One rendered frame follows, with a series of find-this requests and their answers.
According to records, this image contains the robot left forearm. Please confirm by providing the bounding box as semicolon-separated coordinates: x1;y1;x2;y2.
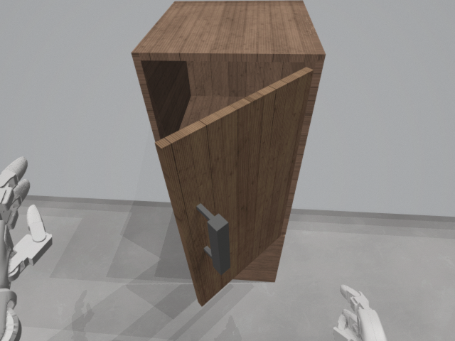
0;288;22;341

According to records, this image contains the cupboard door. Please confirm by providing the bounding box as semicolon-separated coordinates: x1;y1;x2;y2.
155;67;314;307

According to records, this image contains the handle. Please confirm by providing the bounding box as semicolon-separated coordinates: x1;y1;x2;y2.
196;204;230;275

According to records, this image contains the right robot hand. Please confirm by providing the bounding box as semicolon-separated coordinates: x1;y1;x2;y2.
333;285;388;341

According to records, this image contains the left robot hand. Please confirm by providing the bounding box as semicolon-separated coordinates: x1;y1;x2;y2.
0;156;53;290

